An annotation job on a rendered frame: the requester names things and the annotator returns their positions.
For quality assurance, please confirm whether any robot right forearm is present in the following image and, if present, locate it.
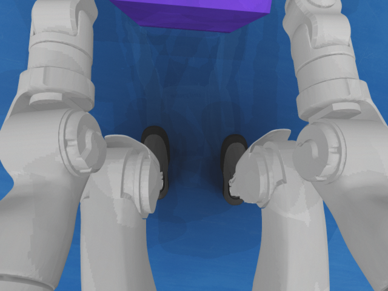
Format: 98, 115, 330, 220
283, 0, 388, 128

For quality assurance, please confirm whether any robot left forearm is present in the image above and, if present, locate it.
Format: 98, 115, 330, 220
0, 0, 98, 163

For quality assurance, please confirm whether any carton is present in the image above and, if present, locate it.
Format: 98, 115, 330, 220
109, 0, 272, 33

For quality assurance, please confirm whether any robot left foot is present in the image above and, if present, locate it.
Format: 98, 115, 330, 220
141, 125, 170, 200

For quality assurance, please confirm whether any left robot upper arm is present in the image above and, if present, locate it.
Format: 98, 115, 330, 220
0, 108, 107, 291

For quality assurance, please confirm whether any right robot shin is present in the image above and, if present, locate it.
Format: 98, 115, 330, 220
229, 129, 291, 204

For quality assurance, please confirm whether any right robot upper arm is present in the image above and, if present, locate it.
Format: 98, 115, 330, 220
292, 118, 388, 291

